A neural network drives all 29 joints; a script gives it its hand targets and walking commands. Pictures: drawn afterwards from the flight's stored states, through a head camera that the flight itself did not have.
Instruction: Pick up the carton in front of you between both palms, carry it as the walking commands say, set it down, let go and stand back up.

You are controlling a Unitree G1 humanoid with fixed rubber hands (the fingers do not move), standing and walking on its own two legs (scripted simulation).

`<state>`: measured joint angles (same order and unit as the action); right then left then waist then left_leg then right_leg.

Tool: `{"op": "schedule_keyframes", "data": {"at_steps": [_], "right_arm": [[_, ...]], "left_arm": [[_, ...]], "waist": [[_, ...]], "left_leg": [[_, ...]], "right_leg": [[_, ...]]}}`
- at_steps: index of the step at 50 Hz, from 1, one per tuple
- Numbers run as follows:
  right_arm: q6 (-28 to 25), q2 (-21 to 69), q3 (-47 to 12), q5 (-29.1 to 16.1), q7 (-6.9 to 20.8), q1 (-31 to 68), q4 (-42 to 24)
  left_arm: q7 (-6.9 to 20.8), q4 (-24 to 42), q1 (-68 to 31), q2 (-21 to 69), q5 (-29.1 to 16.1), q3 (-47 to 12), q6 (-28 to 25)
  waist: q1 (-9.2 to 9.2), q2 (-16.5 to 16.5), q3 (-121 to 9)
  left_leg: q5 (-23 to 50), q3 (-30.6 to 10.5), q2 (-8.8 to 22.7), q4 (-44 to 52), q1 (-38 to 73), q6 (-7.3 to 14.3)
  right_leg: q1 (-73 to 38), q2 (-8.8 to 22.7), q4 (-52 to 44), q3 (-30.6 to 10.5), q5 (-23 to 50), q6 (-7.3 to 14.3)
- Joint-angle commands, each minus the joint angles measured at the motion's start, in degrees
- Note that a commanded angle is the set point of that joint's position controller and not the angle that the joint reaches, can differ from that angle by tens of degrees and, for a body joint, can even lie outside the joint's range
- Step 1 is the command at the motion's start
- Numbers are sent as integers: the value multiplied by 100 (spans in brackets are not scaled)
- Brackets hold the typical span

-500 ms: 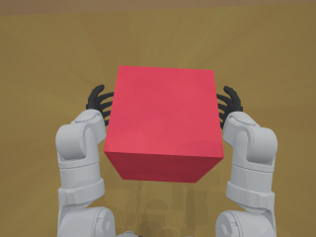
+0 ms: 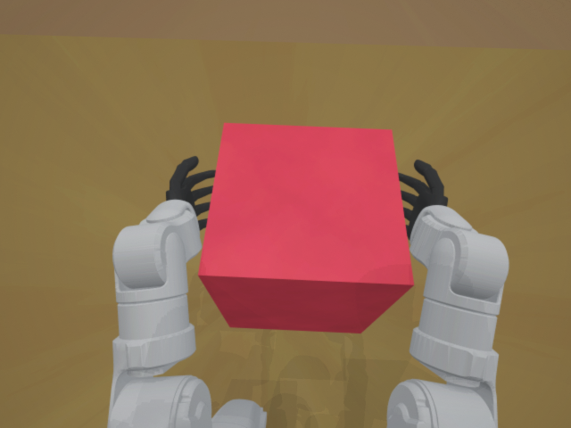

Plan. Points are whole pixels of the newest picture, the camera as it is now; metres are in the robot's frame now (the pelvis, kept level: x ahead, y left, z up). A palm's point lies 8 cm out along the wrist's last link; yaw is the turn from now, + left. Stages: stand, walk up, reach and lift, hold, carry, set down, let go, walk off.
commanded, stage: carry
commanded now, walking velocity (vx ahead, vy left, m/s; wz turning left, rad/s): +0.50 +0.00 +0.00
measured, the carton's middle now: (300, 240) +0.36 +0.03 +0.05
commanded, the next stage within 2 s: none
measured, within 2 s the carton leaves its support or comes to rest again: neither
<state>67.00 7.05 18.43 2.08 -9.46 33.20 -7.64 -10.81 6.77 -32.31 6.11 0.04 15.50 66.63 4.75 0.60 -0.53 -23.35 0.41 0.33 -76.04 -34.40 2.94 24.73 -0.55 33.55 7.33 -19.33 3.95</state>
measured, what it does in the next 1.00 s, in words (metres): climbs: left foot, then right foot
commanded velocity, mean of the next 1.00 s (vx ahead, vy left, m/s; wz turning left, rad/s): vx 0.50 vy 0.00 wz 0.00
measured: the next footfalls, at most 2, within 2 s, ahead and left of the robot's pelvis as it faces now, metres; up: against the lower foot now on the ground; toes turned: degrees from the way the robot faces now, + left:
left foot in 0.26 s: +0.34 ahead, +0.12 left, +0.02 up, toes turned +5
right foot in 0.68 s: +0.59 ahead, -0.10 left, +0.05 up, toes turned -7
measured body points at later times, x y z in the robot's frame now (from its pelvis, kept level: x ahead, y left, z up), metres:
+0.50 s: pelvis +0.30 +0.03 +0.03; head +0.33 +0.04 +0.48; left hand +0.67 +0.16 +0.16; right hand +0.65 -0.15 +0.16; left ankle +0.30 +0.11 -0.70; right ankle +0.32 -0.09 -0.61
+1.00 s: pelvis +0.60 -0.02 +0.06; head +0.63 -0.02 +0.51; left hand +0.95 +0.15 +0.20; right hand +0.97 -0.16 +0.20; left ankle +0.69 +0.11 -0.61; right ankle +0.55 -0.10 -0.68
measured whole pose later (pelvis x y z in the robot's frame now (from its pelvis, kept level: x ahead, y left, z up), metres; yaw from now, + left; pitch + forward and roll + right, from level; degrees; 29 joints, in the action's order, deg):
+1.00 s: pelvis +0.60 -0.02 +0.06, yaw -1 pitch +6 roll +0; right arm 66.1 5.8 17.0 1.7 -10.3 33.4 -10.6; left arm -11.0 8.3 -34.0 5.6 -1.2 15.1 65.6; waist 3.5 0.7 -2.6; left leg -17.7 3.0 3.0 -57.1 -43.6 1.8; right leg 14.5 -0.6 26.5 6.3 -23.1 2.8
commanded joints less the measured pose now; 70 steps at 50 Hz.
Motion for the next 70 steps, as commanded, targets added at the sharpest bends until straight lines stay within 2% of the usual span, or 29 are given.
{"op": "schedule_keyframes", "data": {"at_steps": [1, 5, 9, 12, 13, 14, 15, 18, 20, 27, 31, 33, 34, 35, 36, 37, 38, 39, 40, 45, 52, 55, 56, 57, 58, 59, 61, 63, 70], "right_arm": [[-208, 4069, -3522, -809, -4, 3196, -262], [-213, 3730, -3681, -944, -56, 3064, -494], [-59, 3502, -3695, -1063, -47, 2948, -413], [46, 3461, -3601, -1109, -22, 2903, -135], [60, 3434, -3524, -1091, -27, 2766, 16], [58, 3304, -3428, -1039, -52, 2744, 54], [62, 3497, -3463, -1071, -38, 2859, 115], [-44, 4260, -4034, -1680, 166, 3685, -447], [-166, 4508, -4229, -1929, 268, 4066, -607], [-229, 3934, -3982, -1722, 184, 3413, -454], [-73, 3551, -3666, -1368, 52, 3016, -195], [10, 3423, -3538, -1244, 11, 2969, -92], [47, 3389, -3492, -1188, -6, 2911, -30], [83, 3360, -3444, -1144, -28, 3067, -59], [108, 3445, -3370, -1101, -38, 3098, -84], [101, 3500, -3360, -1067, -44, 3309, -87], [85, 3695, -3327, -1056, -32, 3330, -53], [43, 3864, -3314, -1019, -19, 3373, -70], [2, 3972, -3291, -950, -11, 3397, -82], [-160, 3879, -3485, -877, -57, 3297, -272], [20, 3552, -3550, -976, -33, 3002, -99], [68, 3625, -3490, -1028, 10, 3035, 136], [66, 3613, -3428, -1008, 5, 2880, 270], [54, 3479, -3346, -954, -23, 2860, 292], [39, 3658, -3406, -1005, -14, 2978, 285], [27, 3866, -3562, -1167, 30, 3253, 50], [-94, 4367, -3997, -1655, 174, 3845, -365], [-213, 4521, -4194, -1908, 254, 4142, -586], [-213, 3846, -3925, -1706, 151, 3373, -428]], "left_arm": [[436, 917, -4174, 4556, -1778, -3954, -238], [326, 839, -3614, 4066, -1592, -3747, -216], [229, 592, -3174, 3644, -1272, -3487, -56], [176, 451, -3065, 3509, -1062, -3308, 68], [158, 445, -3116, 3453, -977, -3249, 98], [151, 435, -3069, 3490, -932, -3180, 146], [143, 434, -3239, 3493, -871, -3121, 146], [118, 358, -3363, 3892, -698, -2961, 58], [127, 306, -3376, 4042, -585, -2998, -46], [69, 541, -3258, 3723, -660, -3269, -135], [70, 419, -3176, 3509, -798, -3224, 14], [92, 226, -3173, 3482, -844, -3172, 82], [98, 81, -3116, 3466, -849, -3122, 99], [86, -41, -2937, 3407, -801, -3022, 113], [63, -28, -3121, 3403, -804, -3015, 105], [106, 85, -3196, 3598, -929, -3090, 119], [171, 277, -3511, 3899, -1148, -3312, 94], [245, 491, -3853, 4182, -1354, -3492, 44], [302, 660, -4122, 4368, -1486, -3624, -13], [341, 848, -4093, 4300, -1684, -3788, -192], [227, 345, -3281, 3724, -1195, -3400, 21], [215, 247, -3256, 3712, -1051, -3289, 89], [202, 251, -3309, 3669, -977, -3244, 104], [195, 232, -3235, 3716, -938, -3184, 139], [183, 295, -3434, 3708, -903, -3144, 119], [153, 277, -3562, 3854, -871, -3121, 82], [132, 258, -3530, 4050, -730, -2988, 6], [118, 248, -3462, 4114, -614, -3013, -93], [36, 487, -3233, 3659, -656, -3219, -117]], "waist": [[-206, -571, -2661], [-134, -665, -2376], [-148, -973, -2051], [-699, -822, -2424], [-1023, -338, -2954], [-1025, 1113, -3280], [-1066, 1818, -3092], [-951, 89, -2669], [-760, 235, -2659], [-838, 602, -2265], [-787, 875, -1975], [-392, 818, -2219], [-148, 460, -2676], [119, -431, -3008], [-37, -2005, -3033], [-40, -1558, -2948], [2, -939, -2826], [-32, -331, -2740], [-104, -243, -2649], [-190, -570, -2571], [-137, -917, -1975], [-707, -810, -2426], [-1046, -317, -2976], [-1018, 1117, -3309], [-1049, 1740, -3111], [-928, 1081, -2972], [-911, 58, -2697], [-737, 253, -2695], [-838, 582, -2316]], "left_leg": [[163, -44, 210, 298, -1183, -26], [486, 230, 300, 1788, -1294, -161], [900, 853, 24, 3377, -283, -56], [1113, 1505, -581, 4365, 1872, 141], [895, 801, -182, 4394, 3396, 256], [235, -2373, 1511, 5007, 4381, 986], [1240, -4072, 1913, 5734, 4901, 1509], [2193, -2522, 1704, 5079, 4206, 1264], [1680, -1928, 1535, 5325, 3817, 996], [2060, -738, 1307, 5705, 3665, 1015], [3053, -127, 1104, 5497, 3504, 699], [4358, 391, 970, 4359, 3156, 393], [4358, 660, 773, 3335, 2557, 131], [2778, 810, 385, 1825, 1352, -146], [-343, 437, -518, 585, -479, -290], [-619, -150, -305, -418, -1133, -102], [-499, -237, -130, -790, -1382, 8], [-262, -288, 56, -617, -1382, 44], [-104, -287, 182, -324, -1296, 58], [241, 35, 276, 672, -1452, -74], [881, 888, 28, 3383, -331, -36], [1067, 1516, -582, 4313, 1963, 174], [797, 719, -134, 4364, 3522, 296], [82, -2524, 1591, 5045, 4477, 1035], [1001, -4138, 1939, 5754, 4904, 1525], [1379, -3596, 1974, 5362, 4842, 1583], [1916, -2522, 1703, 5115, 4123, 1246], [1484, -1917, 1524, 5351, 3748, 984], [1990, -788, 1311, 5709, 3713, 1032]], "right_leg": [[-2947, 1569, -1137, -2235, 1507, 899], [-2993, 1432, -1279, -1581, 1973, 953], [-2665, 1175, -1230, -817, 2957, 638], [-2090, 973, 372, -69, 4689, 206], [-1283, 816, 1495, 54, 3720, -45], [273, 181, 3129, -4, 1744, -357], [1734, -547, 4335, -501, -883, -338], [2331, 204, 4886, -962, -656, -44], [2067, 345, 4267, -906, -384, -35], [2012, 470, 2054, -423, 220, -245], [1110, 85, 649, 262, 452, -135], [-356, -393, -86, 770, 626, 5], [-1802, -308, -121, 487, 582, 149], [-2904, 866, -634, -1650, -495, 426], [-3850, 1949, -1297, -4369, 297, 1154], [-3932, 2002, -1218, -4420, 886, 1359], [-3740, 1926, -878, -3826, 1607, 1348], [-3413, 1833, -785, -3296, 1898, 1211], [-3118, 1742, -878, -2950, 1747, 1045], [-2962, 1589, -1250, -2132, 1349, 993], [-2595, 1196, -1277, -859, 2877, 639], [-1968, 966, 379, -84, 4671, 199], [-1110, 808, 1553, 35, 3652, -62], [426, 145, 3181, -39, 1585, -371], [1805, -525, 4351, -555, -883, -338], [2240, -158, 5055, -922, -927, -155], [2309, 221, 4856, -956, -619, -52], [2040, 354, 4259, -894, -360, -49], [2123, 489, 2176, -435, 244, -263]]}}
